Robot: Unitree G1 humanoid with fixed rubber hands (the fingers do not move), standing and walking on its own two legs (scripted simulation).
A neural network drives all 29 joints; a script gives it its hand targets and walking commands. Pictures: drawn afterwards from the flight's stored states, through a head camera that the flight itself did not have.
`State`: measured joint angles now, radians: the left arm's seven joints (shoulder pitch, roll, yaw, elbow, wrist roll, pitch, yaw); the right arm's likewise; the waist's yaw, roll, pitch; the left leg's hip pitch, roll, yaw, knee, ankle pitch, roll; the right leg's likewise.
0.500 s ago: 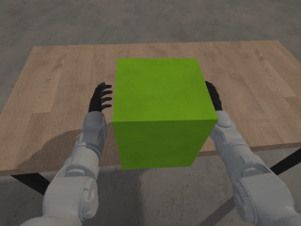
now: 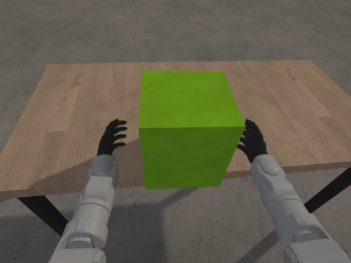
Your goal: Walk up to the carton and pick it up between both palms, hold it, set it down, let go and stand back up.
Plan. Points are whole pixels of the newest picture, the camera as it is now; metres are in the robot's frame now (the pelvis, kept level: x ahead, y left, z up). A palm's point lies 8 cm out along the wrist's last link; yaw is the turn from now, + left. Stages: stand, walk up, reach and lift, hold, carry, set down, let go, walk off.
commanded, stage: set down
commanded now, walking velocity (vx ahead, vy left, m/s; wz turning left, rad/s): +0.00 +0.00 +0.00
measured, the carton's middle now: (183, 131) +0.44 +0.01 +0.05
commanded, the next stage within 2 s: none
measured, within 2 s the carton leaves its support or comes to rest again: neither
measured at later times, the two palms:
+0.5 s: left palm (93, 182) +0.28 +0.21 +0.05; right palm (266, 186) +0.28 -0.17 +0.06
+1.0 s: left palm (88, 199) +0.25 +0.21 +0.04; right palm (269, 209) +0.24 -0.17 +0.04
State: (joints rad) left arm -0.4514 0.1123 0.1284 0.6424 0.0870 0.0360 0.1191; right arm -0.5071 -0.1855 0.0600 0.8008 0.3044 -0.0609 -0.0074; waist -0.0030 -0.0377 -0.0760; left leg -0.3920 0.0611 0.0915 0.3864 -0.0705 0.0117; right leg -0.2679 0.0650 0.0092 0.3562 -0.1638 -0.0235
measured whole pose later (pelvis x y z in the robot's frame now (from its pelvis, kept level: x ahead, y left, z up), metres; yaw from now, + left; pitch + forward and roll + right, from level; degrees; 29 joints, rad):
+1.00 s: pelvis +0.01 +0.01 +0.00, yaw +1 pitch -3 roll -1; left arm 0.14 0.11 0.02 -0.03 0.05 0.31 0.13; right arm 0.21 -0.19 0.06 0.07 0.30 0.09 0.01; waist 0.00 -0.05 0.00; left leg -0.23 0.03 0.09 0.39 -0.11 0.02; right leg -0.10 0.04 0.01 0.36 -0.21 -0.02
